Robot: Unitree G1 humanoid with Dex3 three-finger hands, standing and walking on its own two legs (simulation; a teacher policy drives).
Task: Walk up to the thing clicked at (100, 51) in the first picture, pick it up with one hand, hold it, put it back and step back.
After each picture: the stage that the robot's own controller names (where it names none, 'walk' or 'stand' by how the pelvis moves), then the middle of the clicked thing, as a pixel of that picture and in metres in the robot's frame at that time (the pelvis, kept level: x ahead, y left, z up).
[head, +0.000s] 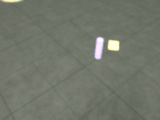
stand; (99, 48) +1.28 -0.20 -0.65
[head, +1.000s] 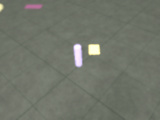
walk; (78, 55) +1.17 +0.11 -0.63
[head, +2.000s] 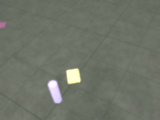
walk; (55, 92) +0.72 +0.29 -0.65
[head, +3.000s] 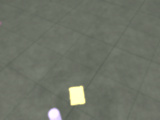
stand; out of the picture +0.44 +0.21 -0.63
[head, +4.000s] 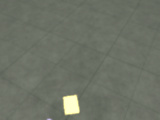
stand; out of the picture +0.42 +0.20 -0.66
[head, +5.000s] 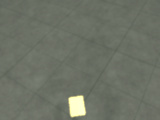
stand; out of the picture +0.33 +0.23 -0.65
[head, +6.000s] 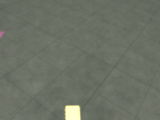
stand; out of the picture +0.39 +0.19 -0.64
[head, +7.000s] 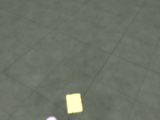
stand; out of the picture +0.42 +0.20 -0.63
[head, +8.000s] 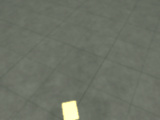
stand; out of the picture +0.37 +0.21 -0.66
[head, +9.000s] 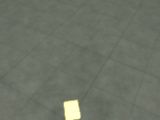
stand; out of the picture +0.37 +0.22 -0.66
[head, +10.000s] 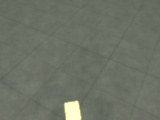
stand; out of the picture +0.36 +0.21 -0.66
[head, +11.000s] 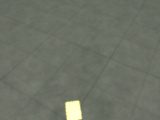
stand; out of the picture +0.37 +0.21 -0.66
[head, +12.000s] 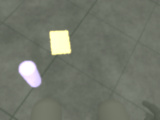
go down; (31, 75) +0.43 +0.23 -0.37
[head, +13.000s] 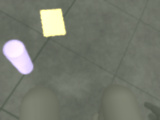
go down; (20, 59) +0.45 +0.24 -0.26
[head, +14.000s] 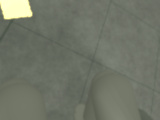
close in; out of the picture +0.43 +0.28 -0.17
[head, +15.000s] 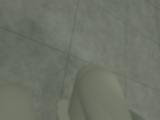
close; out of the picture +0.43 +0.30 -0.16
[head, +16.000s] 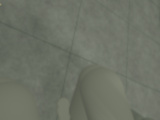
lift; out of the picture +0.41 +0.29 -0.16
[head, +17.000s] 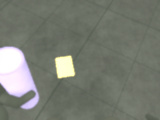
lift; (20, 84) +0.33 +0.19 +0.03
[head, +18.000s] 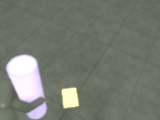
hold; (30, 91) +0.31 +0.17 +0.04
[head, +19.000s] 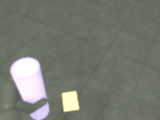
hold; (33, 93) +0.32 +0.16 +0.03
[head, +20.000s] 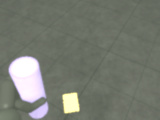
hold; (32, 92) +0.32 +0.17 +0.04
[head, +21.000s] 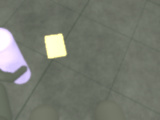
crouch; (11, 61) +0.41 +0.21 -0.04
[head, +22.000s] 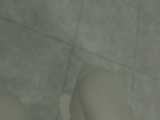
lower; out of the picture +0.45 +0.29 -0.18
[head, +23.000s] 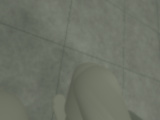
lower; out of the picture +0.44 +0.30 -0.16
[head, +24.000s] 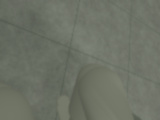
lower; out of the picture +0.43 +0.30 -0.16
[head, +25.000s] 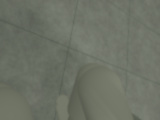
lower; out of the picture +0.43 +0.30 -0.16
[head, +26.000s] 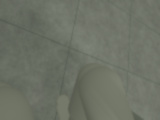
rest; out of the picture +0.42 +0.30 -0.16
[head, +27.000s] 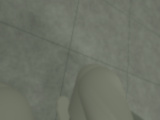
open; out of the picture +0.42 +0.30 -0.16
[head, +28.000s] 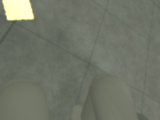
stand; out of the picture +0.42 +0.27 -0.19
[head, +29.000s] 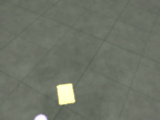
stand; out of the picture +0.38 +0.21 -0.56
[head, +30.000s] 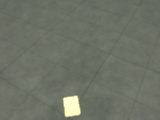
stand; out of the picture +0.37 +0.21 -0.60
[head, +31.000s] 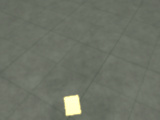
stand; out of the picture +0.38 +0.20 -0.60
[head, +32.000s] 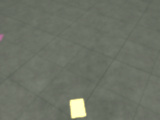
stand; out of the picture +0.40 +0.19 -0.65
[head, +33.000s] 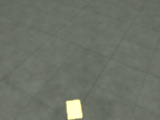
stand; out of the picture +0.38 +0.21 -0.66
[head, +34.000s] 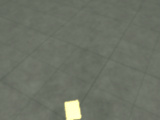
stand; out of the picture +0.37 +0.21 -0.66
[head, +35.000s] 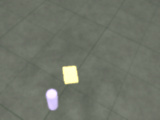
walk; (52, 100) +0.49 +0.13 -0.64
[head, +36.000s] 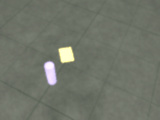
walk; (50, 73) +0.71 +0.23 -0.63
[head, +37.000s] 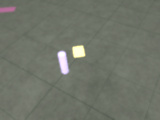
stand; (63, 63) +1.01 +0.23 -0.63
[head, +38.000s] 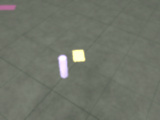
stand; (63, 67) +0.98 +0.18 -0.65
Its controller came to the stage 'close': yes
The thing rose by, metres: 0.68
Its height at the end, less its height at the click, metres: +0.00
